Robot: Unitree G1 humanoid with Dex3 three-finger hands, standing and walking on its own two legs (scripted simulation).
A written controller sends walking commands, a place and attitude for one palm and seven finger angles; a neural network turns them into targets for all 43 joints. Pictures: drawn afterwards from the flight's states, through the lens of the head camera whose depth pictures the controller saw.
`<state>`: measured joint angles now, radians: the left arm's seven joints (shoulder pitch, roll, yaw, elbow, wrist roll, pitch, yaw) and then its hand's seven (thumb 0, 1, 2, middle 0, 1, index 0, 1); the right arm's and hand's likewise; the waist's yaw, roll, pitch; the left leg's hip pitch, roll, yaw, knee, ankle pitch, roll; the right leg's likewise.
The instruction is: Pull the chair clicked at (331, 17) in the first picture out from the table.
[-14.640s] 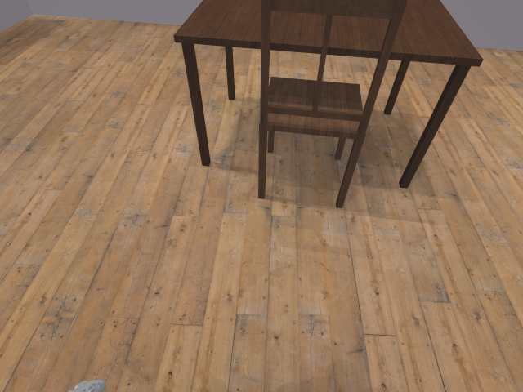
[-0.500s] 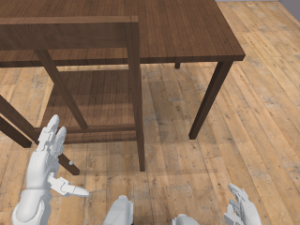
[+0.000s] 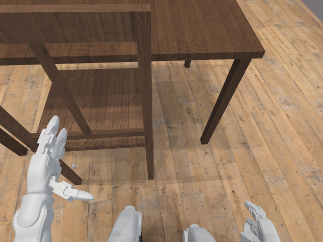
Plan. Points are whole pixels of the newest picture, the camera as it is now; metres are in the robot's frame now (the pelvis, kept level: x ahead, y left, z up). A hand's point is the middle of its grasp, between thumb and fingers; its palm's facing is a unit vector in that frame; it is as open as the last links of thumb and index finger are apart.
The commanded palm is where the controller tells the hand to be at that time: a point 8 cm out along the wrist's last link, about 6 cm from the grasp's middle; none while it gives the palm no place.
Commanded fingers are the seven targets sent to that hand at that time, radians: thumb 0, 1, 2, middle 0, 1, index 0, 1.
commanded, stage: aim the fingers beside a spindle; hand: left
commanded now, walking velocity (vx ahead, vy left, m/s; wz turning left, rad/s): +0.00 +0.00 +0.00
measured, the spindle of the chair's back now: (68, 99) +0.45 +0.27 +0.06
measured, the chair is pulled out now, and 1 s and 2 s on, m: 0.00 0.00 0.00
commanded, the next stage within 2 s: push the fingers through the gap in 1.10 s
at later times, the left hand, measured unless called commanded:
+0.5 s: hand (75, 160) +0.30 +0.22 +0.01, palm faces +0.11 -0.99 -0.05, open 17.0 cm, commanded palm +0.28 +0.27 +0.01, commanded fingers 0.00 -0.50 0.30 -0.06 -0.08 -0.06 -0.08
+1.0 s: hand (75, 161) +0.30 +0.22 +0.01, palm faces +0.11 -0.99 -0.05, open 17.0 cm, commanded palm +0.28 +0.28 +0.01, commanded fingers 0.00 -0.50 0.30 -0.06 -0.08 -0.06 -0.08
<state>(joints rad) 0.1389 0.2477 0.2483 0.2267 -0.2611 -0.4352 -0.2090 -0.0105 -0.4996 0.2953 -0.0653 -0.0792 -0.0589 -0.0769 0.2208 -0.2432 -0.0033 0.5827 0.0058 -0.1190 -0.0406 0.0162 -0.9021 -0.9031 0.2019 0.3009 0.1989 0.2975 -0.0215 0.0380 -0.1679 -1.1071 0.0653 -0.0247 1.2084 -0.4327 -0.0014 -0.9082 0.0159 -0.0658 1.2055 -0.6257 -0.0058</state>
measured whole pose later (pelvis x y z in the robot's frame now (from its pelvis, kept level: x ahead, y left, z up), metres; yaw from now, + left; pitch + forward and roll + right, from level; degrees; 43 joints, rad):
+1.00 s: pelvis -0.01 +0.00 -0.02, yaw -1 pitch +22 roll -4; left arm 0.04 0.27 0.29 0.31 -0.26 -0.45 -0.22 -0.01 -0.50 0.30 -0.07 -0.08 -0.06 -0.08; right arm 0.21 -0.25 0.00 0.59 0.01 -0.09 -0.04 0.02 -0.90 -0.90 0.20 0.30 0.20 0.30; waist -0.03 0.04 -0.18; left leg -1.22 0.07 -0.03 1.29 -0.45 0.00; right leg -1.02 0.02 -0.07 1.29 -0.65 -0.01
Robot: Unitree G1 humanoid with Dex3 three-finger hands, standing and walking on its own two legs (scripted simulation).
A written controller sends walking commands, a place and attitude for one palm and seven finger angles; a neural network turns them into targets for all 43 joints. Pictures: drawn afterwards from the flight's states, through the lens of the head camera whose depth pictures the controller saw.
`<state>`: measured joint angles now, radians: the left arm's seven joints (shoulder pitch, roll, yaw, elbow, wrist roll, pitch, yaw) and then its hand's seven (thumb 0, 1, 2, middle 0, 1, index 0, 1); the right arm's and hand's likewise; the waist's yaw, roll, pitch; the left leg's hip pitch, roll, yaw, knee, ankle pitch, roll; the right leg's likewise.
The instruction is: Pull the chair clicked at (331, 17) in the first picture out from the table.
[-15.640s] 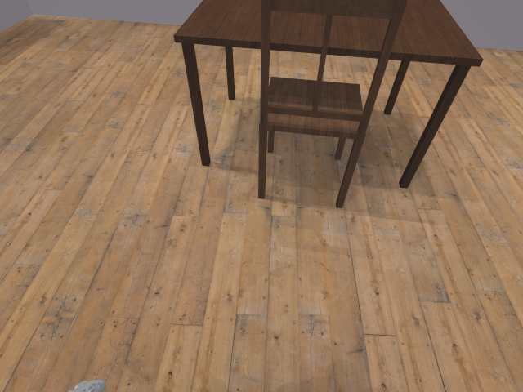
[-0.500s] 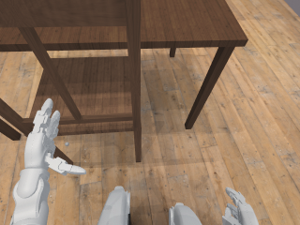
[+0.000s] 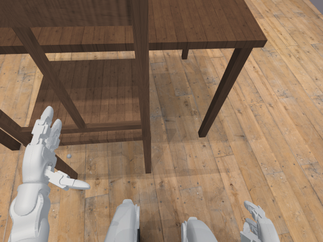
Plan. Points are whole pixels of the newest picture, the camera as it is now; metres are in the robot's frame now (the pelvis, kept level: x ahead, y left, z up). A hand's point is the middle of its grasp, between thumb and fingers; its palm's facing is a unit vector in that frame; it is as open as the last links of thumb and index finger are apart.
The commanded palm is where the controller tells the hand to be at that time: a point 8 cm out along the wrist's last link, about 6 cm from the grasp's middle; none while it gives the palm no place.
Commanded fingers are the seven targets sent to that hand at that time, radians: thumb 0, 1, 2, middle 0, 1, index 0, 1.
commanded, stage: aim the fingers beside a spindle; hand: left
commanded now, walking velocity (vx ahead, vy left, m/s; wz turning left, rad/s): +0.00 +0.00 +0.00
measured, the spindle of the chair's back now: (60, 90) +0.45 +0.28 +0.08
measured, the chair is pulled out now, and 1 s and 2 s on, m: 0.00 0.00 0.00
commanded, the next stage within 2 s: push the fingers through the gap in 0.10 s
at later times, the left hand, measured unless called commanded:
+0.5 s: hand (69, 148) +0.32 +0.23 +0.03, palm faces +0.12 -0.99 -0.05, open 17.0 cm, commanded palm +0.30 +0.28 +0.03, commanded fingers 0.00 -0.50 0.30 -0.06 -0.08 -0.06 -0.08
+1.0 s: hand (73, 126) +0.38 +0.24 +0.03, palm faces +0.13 -0.99 -0.04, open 17.0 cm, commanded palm +0.35 +0.29 +0.03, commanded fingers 0.00 -0.50 0.30 -0.06 -0.08 -0.06 -0.08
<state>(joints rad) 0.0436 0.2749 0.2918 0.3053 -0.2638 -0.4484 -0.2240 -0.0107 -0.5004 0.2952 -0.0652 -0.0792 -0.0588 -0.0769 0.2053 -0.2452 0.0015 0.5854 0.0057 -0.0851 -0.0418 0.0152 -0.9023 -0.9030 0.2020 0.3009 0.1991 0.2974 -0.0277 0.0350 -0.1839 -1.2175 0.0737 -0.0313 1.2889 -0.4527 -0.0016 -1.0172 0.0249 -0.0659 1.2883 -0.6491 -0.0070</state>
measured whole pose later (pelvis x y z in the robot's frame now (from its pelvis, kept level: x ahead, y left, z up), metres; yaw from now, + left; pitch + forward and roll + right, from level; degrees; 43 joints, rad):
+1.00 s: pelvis +0.00 +0.00 +0.00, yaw -1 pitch +23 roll -4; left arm -0.29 0.35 0.38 0.62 -0.23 -0.44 -0.24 -0.01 -0.50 0.30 -0.06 -0.08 -0.06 -0.08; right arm 0.25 -0.26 0.00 0.64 0.00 -0.04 -0.04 0.01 -0.90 -0.90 0.20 0.30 0.20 0.30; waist -0.06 0.03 -0.18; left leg -1.25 0.08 -0.03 1.29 -0.45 0.00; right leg -1.05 0.03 -0.06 1.29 -0.64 -0.01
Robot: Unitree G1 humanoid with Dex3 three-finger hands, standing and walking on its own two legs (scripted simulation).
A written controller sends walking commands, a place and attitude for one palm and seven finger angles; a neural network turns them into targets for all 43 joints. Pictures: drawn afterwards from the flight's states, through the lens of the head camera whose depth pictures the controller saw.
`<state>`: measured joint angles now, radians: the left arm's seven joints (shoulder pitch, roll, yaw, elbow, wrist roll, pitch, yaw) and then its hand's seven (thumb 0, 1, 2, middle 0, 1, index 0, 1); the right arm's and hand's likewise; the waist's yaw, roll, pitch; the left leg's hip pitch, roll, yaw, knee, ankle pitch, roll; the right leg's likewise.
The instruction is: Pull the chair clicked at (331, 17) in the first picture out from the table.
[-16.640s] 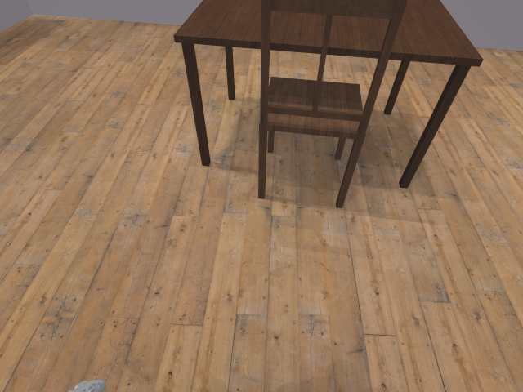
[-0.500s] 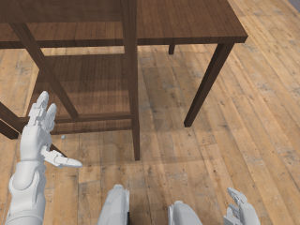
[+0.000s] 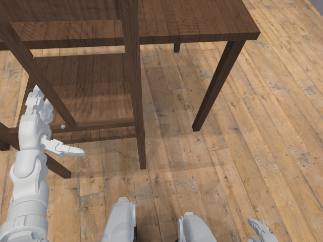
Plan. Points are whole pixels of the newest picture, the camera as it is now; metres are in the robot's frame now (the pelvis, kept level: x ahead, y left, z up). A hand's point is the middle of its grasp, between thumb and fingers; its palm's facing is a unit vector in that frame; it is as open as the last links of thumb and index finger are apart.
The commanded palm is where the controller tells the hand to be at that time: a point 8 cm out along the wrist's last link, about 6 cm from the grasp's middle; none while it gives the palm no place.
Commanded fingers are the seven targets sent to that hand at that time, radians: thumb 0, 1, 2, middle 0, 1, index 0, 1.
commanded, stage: push the fingers through the gap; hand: left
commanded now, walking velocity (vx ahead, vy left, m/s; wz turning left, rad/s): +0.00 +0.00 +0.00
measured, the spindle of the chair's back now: (47, 89) +0.44 +0.28 +0.08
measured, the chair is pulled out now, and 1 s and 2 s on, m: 0.00 0.00 0.00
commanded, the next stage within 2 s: hook a spindle and tug to test in 0.80 s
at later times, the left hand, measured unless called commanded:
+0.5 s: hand (62, 111) +0.42 +0.26 +0.03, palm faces +0.14 -0.99 -0.03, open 17.0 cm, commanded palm +0.39 +0.30 +0.03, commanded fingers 0.00 -0.50 0.30 -0.06 -0.08 -0.06 -0.08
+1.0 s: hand (60, 113) +0.41 +0.26 +0.02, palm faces +0.15 -0.99 -0.02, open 16.9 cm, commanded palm +0.39 +0.30 +0.03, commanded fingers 0.00 -0.50 0.30 -0.17 -0.41 -0.17 -0.41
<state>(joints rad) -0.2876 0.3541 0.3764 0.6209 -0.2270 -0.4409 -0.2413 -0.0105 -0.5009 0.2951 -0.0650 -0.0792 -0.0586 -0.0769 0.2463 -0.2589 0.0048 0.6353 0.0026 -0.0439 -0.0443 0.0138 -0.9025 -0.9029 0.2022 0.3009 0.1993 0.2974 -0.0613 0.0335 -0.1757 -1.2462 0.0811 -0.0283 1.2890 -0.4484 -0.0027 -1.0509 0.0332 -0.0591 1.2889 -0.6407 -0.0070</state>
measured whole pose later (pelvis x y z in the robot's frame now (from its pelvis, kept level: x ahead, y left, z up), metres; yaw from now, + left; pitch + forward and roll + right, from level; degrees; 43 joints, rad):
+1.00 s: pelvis +0.00 +0.01 +0.00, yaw -1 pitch +25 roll -5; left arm -0.45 0.41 0.44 0.79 -0.20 -0.46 -0.26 -0.01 -0.50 0.30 -0.07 -0.11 -0.07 -0.11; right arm 0.26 -0.25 0.01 0.63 -0.01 0.03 -0.03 0.01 -0.90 -0.90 0.20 0.30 0.20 0.30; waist -0.09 0.03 -0.17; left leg -1.28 0.08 -0.02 1.30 -0.45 0.01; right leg -1.07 0.04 -0.05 1.27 -0.63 0.01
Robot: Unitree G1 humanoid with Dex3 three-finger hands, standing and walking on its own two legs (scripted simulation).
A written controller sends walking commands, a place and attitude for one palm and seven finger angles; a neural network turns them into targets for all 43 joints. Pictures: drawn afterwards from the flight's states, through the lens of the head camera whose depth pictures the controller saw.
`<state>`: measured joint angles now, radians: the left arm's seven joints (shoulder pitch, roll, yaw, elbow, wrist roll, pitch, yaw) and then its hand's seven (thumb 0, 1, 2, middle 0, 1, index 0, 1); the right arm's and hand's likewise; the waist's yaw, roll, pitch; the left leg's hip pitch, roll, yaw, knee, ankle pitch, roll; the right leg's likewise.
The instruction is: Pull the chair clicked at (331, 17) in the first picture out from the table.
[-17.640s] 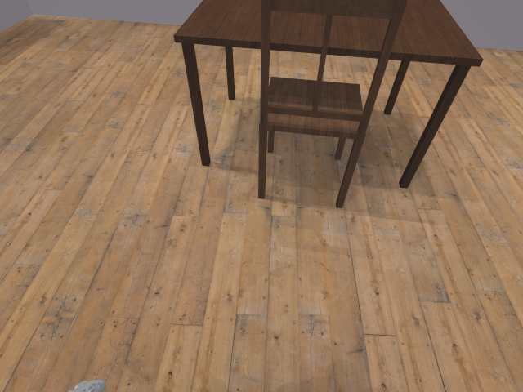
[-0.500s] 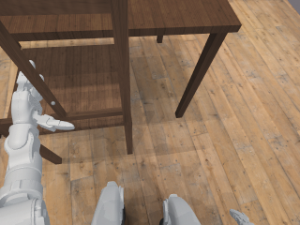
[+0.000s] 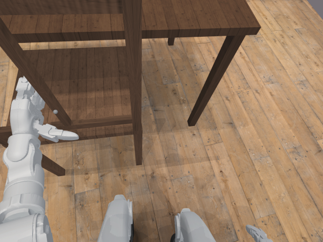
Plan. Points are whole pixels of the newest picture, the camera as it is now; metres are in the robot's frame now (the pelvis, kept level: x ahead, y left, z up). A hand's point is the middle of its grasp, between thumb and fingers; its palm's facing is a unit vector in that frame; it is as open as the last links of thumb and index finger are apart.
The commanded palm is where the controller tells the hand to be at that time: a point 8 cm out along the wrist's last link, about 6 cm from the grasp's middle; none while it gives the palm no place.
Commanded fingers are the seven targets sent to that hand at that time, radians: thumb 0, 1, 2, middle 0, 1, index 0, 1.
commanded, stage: hook a spindle and tug to test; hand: left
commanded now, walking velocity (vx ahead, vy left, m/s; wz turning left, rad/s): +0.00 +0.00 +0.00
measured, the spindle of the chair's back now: (41, 87) +0.44 +0.28 +0.08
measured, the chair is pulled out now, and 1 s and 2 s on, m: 0.00 0.00 0.08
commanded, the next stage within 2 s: step backward, pulling the chair out in 1.40 s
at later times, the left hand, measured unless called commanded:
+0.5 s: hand (59, 111) +0.41 +0.25 +0.03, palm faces +0.18 -0.98 -0.03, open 11.0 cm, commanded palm +0.38 +0.29 +0.03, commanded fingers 0.00 0.40 0.68 -0.50 -1.45 -0.50 -1.45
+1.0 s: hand (60, 110) +0.41 +0.25 +0.03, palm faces +0.19 -0.98 -0.02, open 5.1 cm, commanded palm +0.37 +0.28 +0.03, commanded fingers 0.00 0.90 0.90 -0.50 -1.45 -0.50 -1.45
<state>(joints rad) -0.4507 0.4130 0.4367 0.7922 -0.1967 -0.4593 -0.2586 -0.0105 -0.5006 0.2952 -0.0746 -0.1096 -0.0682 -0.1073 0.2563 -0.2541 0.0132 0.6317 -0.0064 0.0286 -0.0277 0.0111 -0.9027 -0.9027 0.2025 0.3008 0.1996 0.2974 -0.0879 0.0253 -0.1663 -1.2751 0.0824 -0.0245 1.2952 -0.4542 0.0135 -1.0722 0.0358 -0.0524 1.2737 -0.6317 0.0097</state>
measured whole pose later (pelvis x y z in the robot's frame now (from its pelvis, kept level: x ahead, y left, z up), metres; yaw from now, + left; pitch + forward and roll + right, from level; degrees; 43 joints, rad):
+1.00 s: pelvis +0.01 +0.00 +0.01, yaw +0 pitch +24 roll -4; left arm -0.39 0.38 0.41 0.73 -0.21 -0.45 -0.20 0.01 0.77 0.81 -0.44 -1.43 -0.43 -1.44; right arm 0.26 -0.25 0.01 0.62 0.00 0.04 -0.01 0.01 -0.90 -0.90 0.20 0.30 0.20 0.30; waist -0.09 0.03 -0.17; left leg -1.24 0.08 -0.02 1.27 -0.46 0.01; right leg -1.05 0.04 -0.04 1.26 -0.64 0.01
